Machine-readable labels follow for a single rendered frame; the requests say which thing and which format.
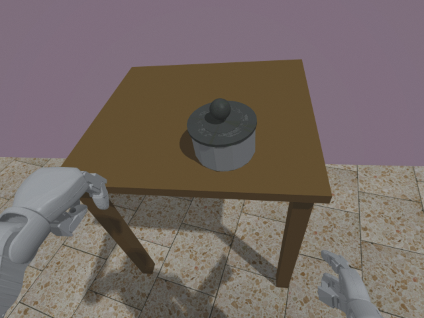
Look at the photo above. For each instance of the knob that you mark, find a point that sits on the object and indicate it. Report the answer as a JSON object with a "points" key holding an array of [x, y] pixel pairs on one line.
{"points": [[220, 109]]}

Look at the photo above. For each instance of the pot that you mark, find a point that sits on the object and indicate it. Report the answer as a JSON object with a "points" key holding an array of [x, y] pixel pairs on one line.
{"points": [[226, 158]]}

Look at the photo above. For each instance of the right robot hand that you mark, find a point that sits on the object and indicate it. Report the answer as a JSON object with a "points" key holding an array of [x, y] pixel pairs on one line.
{"points": [[338, 292]]}

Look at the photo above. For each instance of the right robot forearm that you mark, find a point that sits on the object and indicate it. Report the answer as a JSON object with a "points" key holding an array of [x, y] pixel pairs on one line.
{"points": [[360, 308]]}

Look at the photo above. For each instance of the lid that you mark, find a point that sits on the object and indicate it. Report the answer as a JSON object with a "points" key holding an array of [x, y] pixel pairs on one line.
{"points": [[237, 127]]}

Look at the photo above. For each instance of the table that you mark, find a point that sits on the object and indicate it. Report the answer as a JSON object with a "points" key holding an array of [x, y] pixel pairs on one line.
{"points": [[139, 142]]}

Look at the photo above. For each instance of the left robot hand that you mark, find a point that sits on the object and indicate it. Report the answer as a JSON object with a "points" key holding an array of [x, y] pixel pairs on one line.
{"points": [[51, 191]]}

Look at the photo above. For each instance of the left robot forearm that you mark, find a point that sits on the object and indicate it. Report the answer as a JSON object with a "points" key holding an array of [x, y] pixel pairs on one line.
{"points": [[22, 231]]}

